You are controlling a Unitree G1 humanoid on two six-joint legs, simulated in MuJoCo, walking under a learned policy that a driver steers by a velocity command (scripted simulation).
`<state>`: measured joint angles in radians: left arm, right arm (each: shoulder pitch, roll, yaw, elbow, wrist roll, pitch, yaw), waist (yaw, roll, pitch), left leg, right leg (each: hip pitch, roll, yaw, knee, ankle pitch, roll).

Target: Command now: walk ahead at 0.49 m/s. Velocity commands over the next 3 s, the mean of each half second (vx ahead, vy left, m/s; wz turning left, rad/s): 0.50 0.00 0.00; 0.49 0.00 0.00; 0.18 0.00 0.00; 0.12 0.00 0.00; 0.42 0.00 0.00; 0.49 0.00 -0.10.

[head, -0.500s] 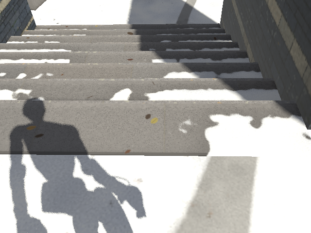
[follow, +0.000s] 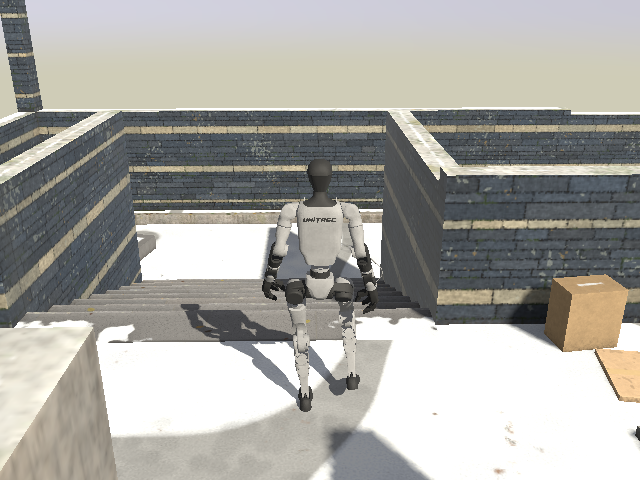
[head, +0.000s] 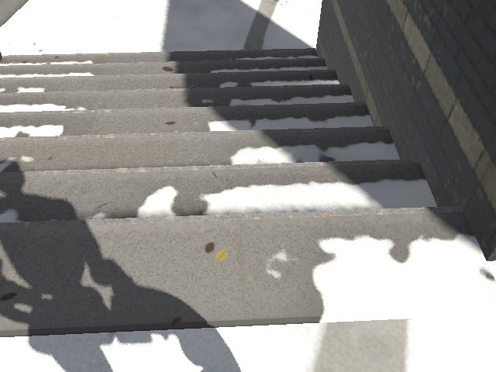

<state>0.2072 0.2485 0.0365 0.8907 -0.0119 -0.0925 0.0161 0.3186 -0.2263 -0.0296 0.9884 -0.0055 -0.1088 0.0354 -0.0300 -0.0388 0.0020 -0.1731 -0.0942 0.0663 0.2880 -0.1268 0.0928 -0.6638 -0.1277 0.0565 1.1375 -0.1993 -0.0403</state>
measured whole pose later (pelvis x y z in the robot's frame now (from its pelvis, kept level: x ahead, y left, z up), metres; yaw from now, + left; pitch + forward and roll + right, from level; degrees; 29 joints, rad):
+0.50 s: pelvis +0.28 -0.08 +0.00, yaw +1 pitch +1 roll +0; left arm 0.29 0.23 0.04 0.92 0.00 -0.11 -0.03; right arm 0.23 -0.28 -0.04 0.93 0.02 -0.09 0.00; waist 0.02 0.04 0.00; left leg -0.59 0.10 -0.03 1.11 -0.24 0.05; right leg -0.22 0.04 -0.06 0.33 -0.15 -0.07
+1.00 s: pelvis +0.55 -0.01 -0.01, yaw +1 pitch +1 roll +0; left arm 0.30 0.25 0.05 0.96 -0.03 -0.09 0.01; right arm 0.19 -0.23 -0.06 0.91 0.00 -0.09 0.03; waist -0.01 -0.03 0.02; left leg -0.34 -0.04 0.07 0.46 -0.14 0.07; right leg -0.44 -0.04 0.03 1.21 -0.36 -0.05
